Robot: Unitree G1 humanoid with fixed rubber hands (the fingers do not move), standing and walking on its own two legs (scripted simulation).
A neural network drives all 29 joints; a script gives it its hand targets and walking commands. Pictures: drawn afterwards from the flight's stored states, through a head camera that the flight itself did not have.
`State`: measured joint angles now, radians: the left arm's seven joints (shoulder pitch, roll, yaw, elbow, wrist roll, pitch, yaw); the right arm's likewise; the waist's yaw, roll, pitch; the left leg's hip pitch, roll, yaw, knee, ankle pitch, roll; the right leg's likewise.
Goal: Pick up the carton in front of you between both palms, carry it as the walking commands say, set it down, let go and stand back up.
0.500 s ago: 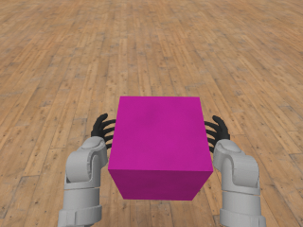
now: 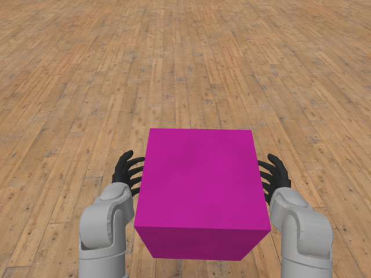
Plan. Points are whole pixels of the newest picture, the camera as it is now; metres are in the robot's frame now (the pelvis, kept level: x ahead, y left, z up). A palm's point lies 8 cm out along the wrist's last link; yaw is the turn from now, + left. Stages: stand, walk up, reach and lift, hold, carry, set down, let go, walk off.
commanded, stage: carry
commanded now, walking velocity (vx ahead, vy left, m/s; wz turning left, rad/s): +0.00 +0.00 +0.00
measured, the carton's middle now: (198, 199) +0.31 +0.00 +0.03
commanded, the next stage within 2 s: none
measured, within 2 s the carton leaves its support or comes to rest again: neither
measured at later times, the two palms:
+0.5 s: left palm (124, 144) +0.40 +0.17 +0.11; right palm (260, 147) +0.39 -0.13 +0.12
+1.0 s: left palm (124, 152) +0.38 +0.17 +0.10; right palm (261, 158) +0.37 -0.13 +0.10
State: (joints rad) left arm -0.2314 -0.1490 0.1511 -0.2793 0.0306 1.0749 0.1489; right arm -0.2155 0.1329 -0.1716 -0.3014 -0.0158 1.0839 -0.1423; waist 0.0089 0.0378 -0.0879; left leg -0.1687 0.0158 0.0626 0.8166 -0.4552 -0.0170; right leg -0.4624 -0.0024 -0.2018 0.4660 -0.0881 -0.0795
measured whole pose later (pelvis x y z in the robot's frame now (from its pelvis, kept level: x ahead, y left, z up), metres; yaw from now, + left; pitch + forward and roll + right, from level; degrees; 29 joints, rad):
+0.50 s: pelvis +0.16 +0.02 +0.01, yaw -2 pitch +3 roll +0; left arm -0.02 -0.13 0.06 -0.45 0.06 1.24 0.13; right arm -0.01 0.13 -0.06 -0.44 -0.04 1.23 -0.13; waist 0.00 -0.03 -0.20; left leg -0.30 0.05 0.17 0.50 -0.24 0.02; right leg -0.19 -0.06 -0.13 0.49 -0.35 0.01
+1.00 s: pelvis +0.15 +0.02 +0.01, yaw -2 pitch +2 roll +0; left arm 0.01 -0.13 0.05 -0.45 0.07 1.21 0.12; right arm 0.01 0.13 -0.05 -0.45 -0.06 1.21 -0.12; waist 0.00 -0.01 -0.17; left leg -0.33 0.06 0.18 0.53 -0.24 0.02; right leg -0.21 -0.05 -0.13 0.52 -0.35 0.00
